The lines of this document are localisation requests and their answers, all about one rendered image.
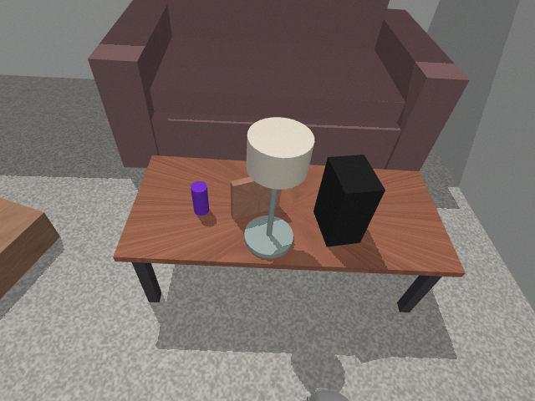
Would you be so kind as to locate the desk lamp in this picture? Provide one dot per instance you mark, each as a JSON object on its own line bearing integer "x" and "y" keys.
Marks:
{"x": 279, "y": 151}

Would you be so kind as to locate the coffee table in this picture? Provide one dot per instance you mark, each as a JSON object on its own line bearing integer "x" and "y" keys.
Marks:
{"x": 405, "y": 236}

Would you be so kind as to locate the sofa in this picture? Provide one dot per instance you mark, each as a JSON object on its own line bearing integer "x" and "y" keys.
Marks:
{"x": 188, "y": 78}

